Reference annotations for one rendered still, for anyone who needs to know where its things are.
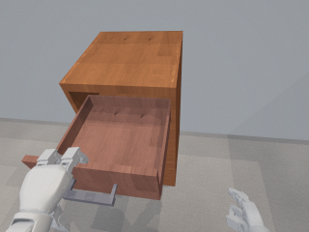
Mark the cabinet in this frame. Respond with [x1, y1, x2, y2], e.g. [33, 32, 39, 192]
[59, 31, 183, 187]

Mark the drawer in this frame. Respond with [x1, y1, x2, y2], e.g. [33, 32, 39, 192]
[22, 95, 171, 200]

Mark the robot left forearm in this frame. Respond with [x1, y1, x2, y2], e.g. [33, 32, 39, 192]
[6, 210, 53, 232]

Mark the handle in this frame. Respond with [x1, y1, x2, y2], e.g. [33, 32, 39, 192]
[62, 178, 118, 207]

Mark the robot left hand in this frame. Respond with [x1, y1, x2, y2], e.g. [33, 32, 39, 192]
[19, 147, 89, 232]

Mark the robot right hand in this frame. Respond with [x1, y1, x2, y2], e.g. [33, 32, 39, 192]
[226, 188, 266, 232]

